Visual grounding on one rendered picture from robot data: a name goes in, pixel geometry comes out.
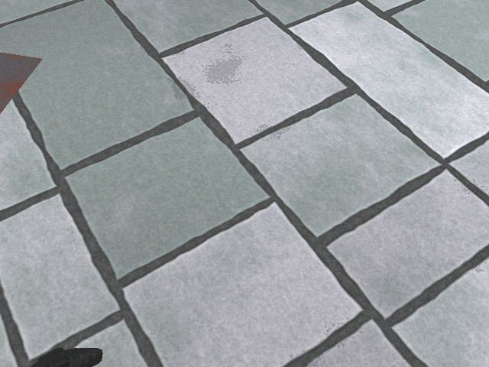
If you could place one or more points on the robot left hand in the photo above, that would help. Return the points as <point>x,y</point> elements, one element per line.
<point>76,357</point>

